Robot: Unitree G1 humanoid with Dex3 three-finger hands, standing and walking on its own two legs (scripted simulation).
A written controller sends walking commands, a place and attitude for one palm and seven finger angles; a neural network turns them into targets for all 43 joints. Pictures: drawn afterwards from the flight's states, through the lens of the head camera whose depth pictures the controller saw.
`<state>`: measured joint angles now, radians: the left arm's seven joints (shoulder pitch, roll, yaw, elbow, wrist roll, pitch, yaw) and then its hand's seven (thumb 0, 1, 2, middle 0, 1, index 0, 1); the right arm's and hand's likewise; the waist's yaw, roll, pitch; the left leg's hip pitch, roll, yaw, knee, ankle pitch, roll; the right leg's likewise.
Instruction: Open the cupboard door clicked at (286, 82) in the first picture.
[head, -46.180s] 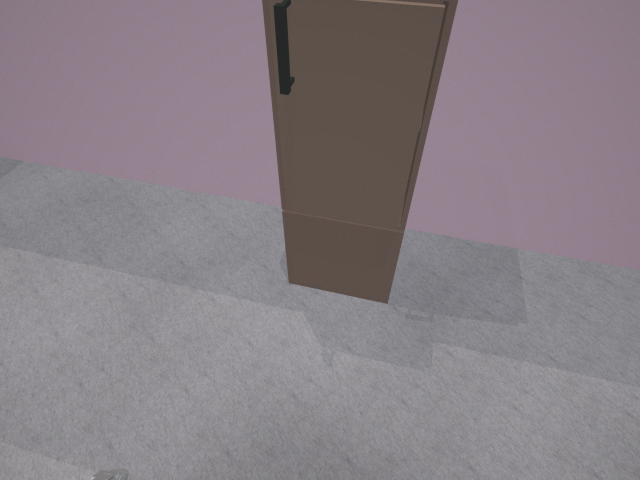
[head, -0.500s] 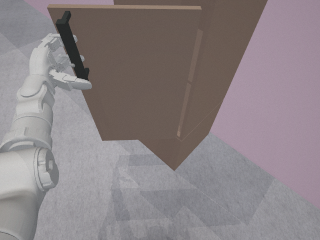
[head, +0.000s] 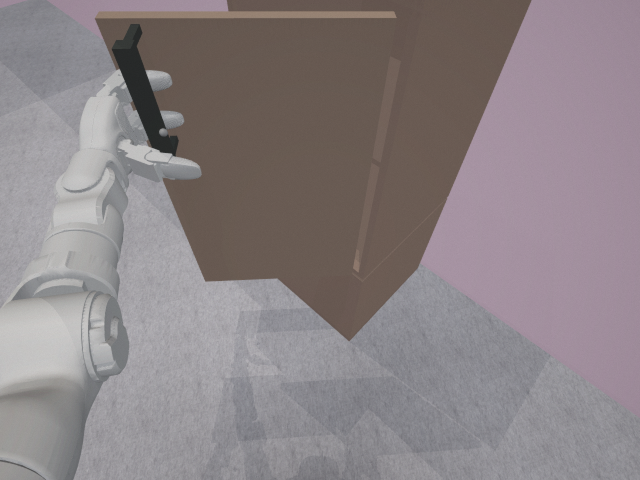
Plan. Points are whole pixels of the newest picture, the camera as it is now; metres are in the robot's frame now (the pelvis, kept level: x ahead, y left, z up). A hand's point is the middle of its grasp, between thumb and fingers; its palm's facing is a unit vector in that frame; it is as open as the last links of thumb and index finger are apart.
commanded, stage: slide the fingers in behind the handle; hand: left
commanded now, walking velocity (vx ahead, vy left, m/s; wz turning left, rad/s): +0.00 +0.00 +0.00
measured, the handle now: (153, 104) +0.56 +0.19 +0.17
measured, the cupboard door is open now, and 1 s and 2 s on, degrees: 47 47 88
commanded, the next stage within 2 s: close the thumb around the handle in 0.24 s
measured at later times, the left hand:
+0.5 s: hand (159, 129) +0.50 +0.17 +0.17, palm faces +0.00 -1.00 +0.02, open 13.4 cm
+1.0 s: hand (168, 128) +0.51 +0.17 +0.16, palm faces -0.01 -1.00 +0.02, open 5.4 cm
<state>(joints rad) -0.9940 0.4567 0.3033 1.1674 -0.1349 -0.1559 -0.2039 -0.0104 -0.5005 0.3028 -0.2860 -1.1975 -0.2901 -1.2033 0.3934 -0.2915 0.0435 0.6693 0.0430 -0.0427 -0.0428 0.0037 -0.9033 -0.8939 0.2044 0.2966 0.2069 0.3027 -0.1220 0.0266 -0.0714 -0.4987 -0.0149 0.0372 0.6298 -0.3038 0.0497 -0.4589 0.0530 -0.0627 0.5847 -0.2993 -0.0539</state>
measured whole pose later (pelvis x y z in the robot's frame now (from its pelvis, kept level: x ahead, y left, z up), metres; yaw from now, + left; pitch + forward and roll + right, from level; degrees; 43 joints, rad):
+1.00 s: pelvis +0.01 +0.01 +0.00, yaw +0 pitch +11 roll -1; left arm -1.03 0.45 0.30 1.20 -0.12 -0.17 -0.19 0.01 0.77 0.85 -0.39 -1.34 -0.39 -1.34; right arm 0.41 -0.29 0.05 0.67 0.03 -0.04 -0.04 0.00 -0.90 -0.89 0.20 0.30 0.21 0.30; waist -0.13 0.03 -0.07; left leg -0.52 -0.02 0.04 0.65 -0.32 0.06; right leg -0.48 0.05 -0.06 0.60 -0.31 -0.05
